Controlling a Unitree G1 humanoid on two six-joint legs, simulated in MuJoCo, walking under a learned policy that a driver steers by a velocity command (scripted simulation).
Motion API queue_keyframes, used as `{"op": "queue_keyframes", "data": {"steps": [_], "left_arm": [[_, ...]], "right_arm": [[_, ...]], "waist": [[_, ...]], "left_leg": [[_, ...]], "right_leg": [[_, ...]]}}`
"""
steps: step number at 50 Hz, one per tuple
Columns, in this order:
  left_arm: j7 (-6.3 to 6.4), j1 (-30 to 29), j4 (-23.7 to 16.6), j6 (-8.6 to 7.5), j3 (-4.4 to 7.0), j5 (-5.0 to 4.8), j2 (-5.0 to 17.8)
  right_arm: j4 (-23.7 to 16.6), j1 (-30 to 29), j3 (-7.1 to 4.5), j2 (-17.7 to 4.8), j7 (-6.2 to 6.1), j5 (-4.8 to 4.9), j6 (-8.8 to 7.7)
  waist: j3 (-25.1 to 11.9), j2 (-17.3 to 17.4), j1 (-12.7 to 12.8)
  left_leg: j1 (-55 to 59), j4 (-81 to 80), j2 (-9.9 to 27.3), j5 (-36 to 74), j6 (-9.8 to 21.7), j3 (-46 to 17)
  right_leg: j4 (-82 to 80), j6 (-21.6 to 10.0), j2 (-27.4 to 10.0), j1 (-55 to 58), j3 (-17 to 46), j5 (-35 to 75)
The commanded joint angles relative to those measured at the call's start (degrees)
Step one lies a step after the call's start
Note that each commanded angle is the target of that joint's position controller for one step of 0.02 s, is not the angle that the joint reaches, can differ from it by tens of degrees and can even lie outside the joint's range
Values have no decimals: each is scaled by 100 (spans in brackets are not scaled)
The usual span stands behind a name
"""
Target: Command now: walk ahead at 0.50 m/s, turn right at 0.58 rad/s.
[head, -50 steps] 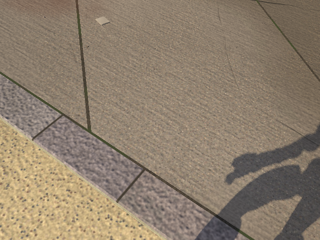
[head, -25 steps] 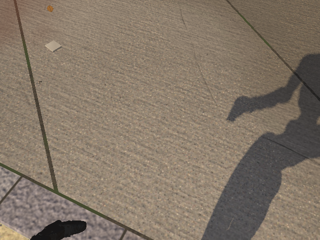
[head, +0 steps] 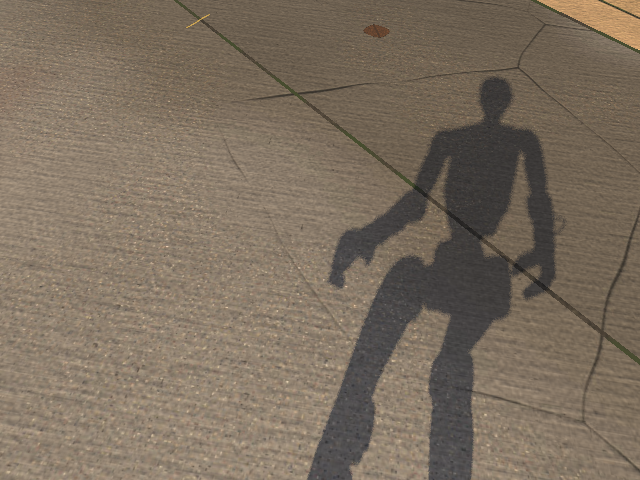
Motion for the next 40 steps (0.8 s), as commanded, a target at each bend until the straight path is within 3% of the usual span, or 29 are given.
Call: {"op": "queue_keyframes", "data": {"steps": [1,4,7,10,13,14,16,17,18,19,20,21,22,23,24,26,28,29,31,33,36,40], "left_arm": [[-58,-158,-489,-35,100,19,321],[-69,-522,-627,-23,39,33,154],[-144,-939,-767,-19,-17,37,58],[-266,-1440,-905,-33,-83,31,-38],[-365,-1691,-1016,-40,-89,-1,-7],[-385,-1679,-1034,-40,-68,0,45],[-372,-1383,-1016,-12,56,53,297],[-347,-787,-880,12,175,64,503],[-272,215,-591,46,361,49,815],[-143,1021,-385,105,497,12,1203],[-126,652,-540,9,485,13,1770],[-163,801,-623,-86,370,32,1251],[-174,605,-521,-173,278,64,973],[-169,277,-533,-212,228,58,841],[-164,-81,-589,-223,186,93,723],[-130,-319,-640,-255,132,164,600],[-72,-220,-528,-293,134,113,623],[-29,-201,-467,-294,126,138,647],[46,-145,-314,-265,99,168,627],[95,94,-135,-225,69,153,586],[136,345,104,-212,46,174,644],[137,200,259,-153,59,238,687]], "right_arm": [[-352,-216,-180,-665,-95,-43,-171],[-128,166,-233,-749,-153,-58,-198],[-10,220,-273,-897,-170,-51,-118],[99,293,-317,-1074,-183,19,-50],[229,362,-367,-1220,-152,115,13],[249,326,-390,-1285,-136,138,39],[274,279,-464,-1500,-148,205,88],[267,211,-497,-1588,-159,237,129],[228,158,-471,-1511,-174,246,137],[103,271,-332,-1106,-173,47,105],[-293,673,-91,-387,-115,-121,-54],[-373,-7,-187,-960,-52,117,-244],[-539,-470,-230,-1129,-26,283,-334],[-499,-505,-195,-1055,-67,191,-378],[-438,-456,-222,-1067,-105,44,-373],[-418,-284,-256,-1055,-90,-8,-239],[-432,-372,-226,-909,-92,-67,-134],[-444,-492,-202,-834,-92,-77,-100],[-450,-784,-116,-643,-57,-103,-104],[-451,-1164,-31,-452,32,-78,-174],[-487,-1471,-36,-525,164,39,-207],[-531,-1344,-135,-774,268,9,-185]], "waist": [[259,1108,-27],[191,777,-175],[240,762,-300],[468,772,-477],[657,752,-486],[648,772,-418],[288,980,-125],[-75,999,256],[-599,821,776],[-1065,39,1005],[-1681,-1293,225],[-2043,-613,754],[-1141,-362,714],[-685,115,453],[-425,243,205],[-303,86,-64],[-191,150,-90],[-86,166,-90],[6,109,13],[-66,28,269],[-91,-56,455],[-125,-66,290]], "left_leg": [[943,-2121,1331,-316,767,-1583],[1413,-2170,1434,727,879,-956],[1721,-2210,1518,1257,896,-432],[1771,-2306,1555,1322,839,39],[2000,-2267,1636,1636,736,399],[2069,-2122,1641,2194,683,545],[2246,-1327,1614,4414,570,813],[2207,-467,1531,5257,490,957],[1629,759,1318,5201,322,1100],[-33,2564,1039,2313,81,1005],[-2239,4416,-137,-2055,-200,246],[-2818,4968,-26,-1805,-141,-747],[-3193,4787,216,-1155,-39,-659],[-2911,4309,470,-629,-4,-643],[-2501,3849,624,-344,-48,-663],[-1995,3430,721,-86,-142,-688],[-1938,2987,673,65,-306,-568],[-1995,2697,634,313,-385,-477],[-1766,1723,540,1108,-434,-301],[-1194,775,330,2222,-344,-121],[-1015,118,214,2890,-141,-170],[-1098,-196,66,1735,222,-270]], "right_leg": [[1,101,-497,-1361,170,702],[-582,166,-519,-1620,186,1007],[-1631,214,-561,-1612,-21,1406],[-2590,167,-567,-1310,-380,1724],[-3259,-43,-520,-973,-630,1565],[-3450,-148,-431,-735,-751,1427],[-3643,-398,-31,98,-1061,955],[-3830,-573,219,889,-1184,887],[-4148,-795,442,2357,-1171,1278],[-4106,-1109,-349,4164,116,1274],[-4924,-2145,-1743,5477,3592,39],[-5702,-2187,-1930,5444,4282,-754],[-5771,-1905,-1759,4793,3461,-384],[-5753,-1708,-1500,3901,2756,239],[-5767,-1577,-1253,3155,2239,890],[-5987,-1568,-1020,2432,1841,1569],[-6054,-1620,-918,2035,1513,2110],[-6048,-1583,-880,1937,1234,2753],[-5890,-1306,-607,1753,541,3947],[-5776,-973,-391,1631,115,4071],[-5715,-814,-643,2069,193,3675],[-4974,-788,-1008,2912,310,4290]]}}
Keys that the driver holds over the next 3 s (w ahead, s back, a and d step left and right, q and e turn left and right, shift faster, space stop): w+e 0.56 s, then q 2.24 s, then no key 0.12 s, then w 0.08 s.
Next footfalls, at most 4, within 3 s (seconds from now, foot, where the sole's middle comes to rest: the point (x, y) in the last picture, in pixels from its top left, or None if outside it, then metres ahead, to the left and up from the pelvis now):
0.38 right None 0.33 -0.18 -0.77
0.84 left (360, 427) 0.65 -0.11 -0.77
1.24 right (464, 467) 0.57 -0.32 -0.77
1.68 left None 0.52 -0.07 -0.77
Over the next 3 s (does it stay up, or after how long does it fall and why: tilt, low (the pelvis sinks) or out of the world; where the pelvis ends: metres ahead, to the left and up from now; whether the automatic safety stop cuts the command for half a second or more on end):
stays up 0.48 -0.16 0.00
